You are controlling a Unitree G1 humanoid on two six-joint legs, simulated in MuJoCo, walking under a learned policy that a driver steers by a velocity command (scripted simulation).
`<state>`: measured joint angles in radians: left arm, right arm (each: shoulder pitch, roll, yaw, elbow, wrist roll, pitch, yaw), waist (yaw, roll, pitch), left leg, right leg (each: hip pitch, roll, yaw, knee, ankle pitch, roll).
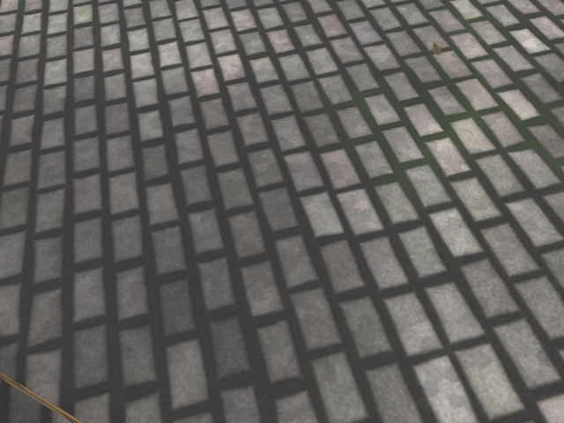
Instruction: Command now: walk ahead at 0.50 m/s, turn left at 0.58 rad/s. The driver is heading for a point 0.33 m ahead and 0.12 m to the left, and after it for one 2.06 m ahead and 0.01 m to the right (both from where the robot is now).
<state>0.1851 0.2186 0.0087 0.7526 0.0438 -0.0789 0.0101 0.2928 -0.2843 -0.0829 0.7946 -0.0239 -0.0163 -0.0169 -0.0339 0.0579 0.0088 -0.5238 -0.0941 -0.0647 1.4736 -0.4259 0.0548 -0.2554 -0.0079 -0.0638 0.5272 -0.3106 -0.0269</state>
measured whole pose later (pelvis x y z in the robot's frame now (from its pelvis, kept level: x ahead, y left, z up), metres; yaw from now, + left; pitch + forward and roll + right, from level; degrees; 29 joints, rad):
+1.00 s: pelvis +0.40 +0.05 +0.15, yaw +19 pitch +1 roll +0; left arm 0.23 0.23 0.03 0.75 0.01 0.08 0.02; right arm 0.37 -0.18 0.00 0.74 -0.02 -0.02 -0.06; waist -0.03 -0.04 -0.01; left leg -0.11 -0.14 -0.05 0.36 -0.25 0.12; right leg -0.43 0.01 0.03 0.81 -0.37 0.01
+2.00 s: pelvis +0.44 +0.05 +0.15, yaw -15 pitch +1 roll -1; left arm 0.18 0.28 0.07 0.66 0.02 0.09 -0.02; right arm 0.26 -0.22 -0.02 0.65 -0.03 -0.03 -0.03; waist -0.03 -0.03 0.02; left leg -0.25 0.04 0.09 0.46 -0.22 0.03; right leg -0.38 0.03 0.05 0.87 -0.48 0.03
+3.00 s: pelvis +0.42 +0.04 +0.15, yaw -17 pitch -1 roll +0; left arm 0.31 0.18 0.00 0.99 0.01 0.00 0.04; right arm 0.31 -0.18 -0.01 1.00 -0.01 -0.01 -0.04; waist 0.00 -0.01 0.00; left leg -0.15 -0.02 -0.01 0.38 -0.21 0.02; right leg -0.17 0.03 0.03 0.38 -0.20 -0.02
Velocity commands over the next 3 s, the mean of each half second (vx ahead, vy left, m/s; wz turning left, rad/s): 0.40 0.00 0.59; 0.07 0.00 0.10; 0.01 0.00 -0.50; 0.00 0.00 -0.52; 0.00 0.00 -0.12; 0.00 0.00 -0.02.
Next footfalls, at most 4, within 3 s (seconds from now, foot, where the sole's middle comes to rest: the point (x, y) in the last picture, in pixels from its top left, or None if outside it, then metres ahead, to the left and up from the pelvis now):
0.34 left None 0.38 0.09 -0.63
1.12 right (334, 411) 0.46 -0.05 -0.63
1.62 left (244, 388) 0.52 0.14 -0.63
2.08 right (347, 421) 0.44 -0.07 -0.63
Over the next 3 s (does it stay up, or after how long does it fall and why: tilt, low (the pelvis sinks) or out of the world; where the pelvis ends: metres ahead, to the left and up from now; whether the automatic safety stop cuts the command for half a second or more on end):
stays up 0.42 0.04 0.15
